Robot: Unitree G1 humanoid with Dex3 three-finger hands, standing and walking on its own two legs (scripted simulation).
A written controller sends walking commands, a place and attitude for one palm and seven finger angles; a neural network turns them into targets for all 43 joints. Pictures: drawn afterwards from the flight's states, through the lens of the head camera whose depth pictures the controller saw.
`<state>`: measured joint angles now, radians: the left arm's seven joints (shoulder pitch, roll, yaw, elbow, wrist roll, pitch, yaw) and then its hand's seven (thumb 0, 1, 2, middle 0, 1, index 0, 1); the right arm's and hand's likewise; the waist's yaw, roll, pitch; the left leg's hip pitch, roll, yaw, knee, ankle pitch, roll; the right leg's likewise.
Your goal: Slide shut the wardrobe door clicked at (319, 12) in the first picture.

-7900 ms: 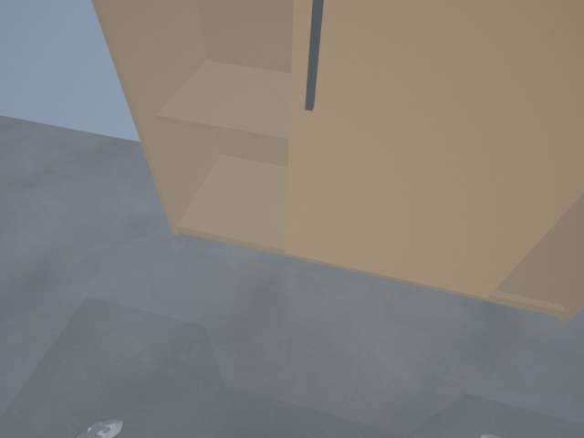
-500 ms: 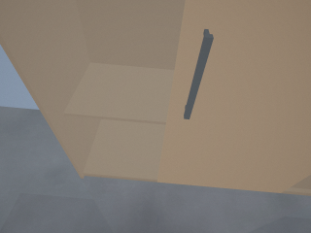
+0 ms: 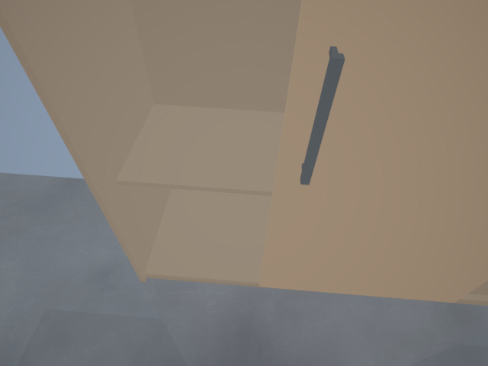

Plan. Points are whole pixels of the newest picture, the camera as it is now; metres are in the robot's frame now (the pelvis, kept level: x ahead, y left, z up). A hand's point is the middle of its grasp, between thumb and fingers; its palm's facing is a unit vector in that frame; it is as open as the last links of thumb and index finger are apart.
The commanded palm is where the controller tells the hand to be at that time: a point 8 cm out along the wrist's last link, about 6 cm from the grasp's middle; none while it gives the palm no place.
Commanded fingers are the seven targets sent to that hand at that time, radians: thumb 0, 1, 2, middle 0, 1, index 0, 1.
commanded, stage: come to a stop and stand still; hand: right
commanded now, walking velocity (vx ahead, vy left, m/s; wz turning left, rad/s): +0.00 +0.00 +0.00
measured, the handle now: (317, 124) +0.53 -0.10 +0.13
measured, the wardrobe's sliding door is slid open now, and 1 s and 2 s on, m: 0.49 0.49 0.49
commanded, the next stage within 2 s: look again from close up in 0.12 s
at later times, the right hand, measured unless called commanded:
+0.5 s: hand out of the picture +0.03 -0.21 -0.18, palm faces +0.01 +0.98 -0.21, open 7.4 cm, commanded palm none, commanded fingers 0.00 -0.90 -0.90 0.20 0.30 0.20 0.30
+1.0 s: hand out of the picture +0.01 -0.21 -0.19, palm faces +0.00 +0.98 -0.18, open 7.4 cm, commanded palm none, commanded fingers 0.00 -0.90 -0.90 0.20 0.30 0.20 0.30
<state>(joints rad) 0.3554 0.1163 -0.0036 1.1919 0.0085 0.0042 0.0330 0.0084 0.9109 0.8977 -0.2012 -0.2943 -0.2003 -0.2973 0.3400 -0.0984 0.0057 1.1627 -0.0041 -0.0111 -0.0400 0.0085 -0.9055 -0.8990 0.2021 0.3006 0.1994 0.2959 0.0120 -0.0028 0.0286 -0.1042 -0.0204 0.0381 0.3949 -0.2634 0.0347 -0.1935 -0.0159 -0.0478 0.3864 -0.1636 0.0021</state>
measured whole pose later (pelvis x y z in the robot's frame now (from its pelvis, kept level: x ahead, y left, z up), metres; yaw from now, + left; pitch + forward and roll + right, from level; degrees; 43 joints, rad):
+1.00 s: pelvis +0.03 -0.04 -0.01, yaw +1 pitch +0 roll +0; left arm 0.24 0.17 -0.02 1.12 0.01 -0.03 0.02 0.01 0.92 0.90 -0.20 -0.29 -0.20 -0.30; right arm 0.31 -0.17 0.01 1.11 -0.02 -0.01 -0.04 0.01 -0.90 -0.90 0.20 0.30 0.20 0.30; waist -0.01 0.02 0.03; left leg -0.14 0.03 0.00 0.47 -0.33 -0.02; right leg -0.23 0.03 -0.06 0.48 -0.26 -0.05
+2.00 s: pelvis -0.01 -0.01 -0.04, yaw +0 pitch +6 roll +1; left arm 0.34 0.25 -0.01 0.63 -0.05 -0.25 0.07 0.02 0.90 0.90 -0.21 -0.30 -0.21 -0.30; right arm 0.30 -0.32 -0.39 0.02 0.39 -0.25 0.35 0.01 0.00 -0.52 0.27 0.88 0.26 0.87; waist 0.00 -0.05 -0.09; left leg -0.46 -0.03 0.07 0.78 -0.42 0.03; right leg -0.57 -0.03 -0.01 0.81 -0.34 -0.01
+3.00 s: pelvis -0.01 -0.01 -0.01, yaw -1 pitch -2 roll +1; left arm 0.26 0.27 -0.06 0.65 -0.07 -0.27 0.10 0.02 0.90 0.90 -0.21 -0.30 -0.20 -0.30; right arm -0.03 -0.44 -0.48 0.14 0.35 0.01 0.44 -0.01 0.50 -0.30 0.31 1.20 0.30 1.20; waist -0.02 -0.05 -0.02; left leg -0.16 -0.02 0.08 0.49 -0.30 0.02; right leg -0.29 -0.01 0.00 0.54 -0.22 -0.02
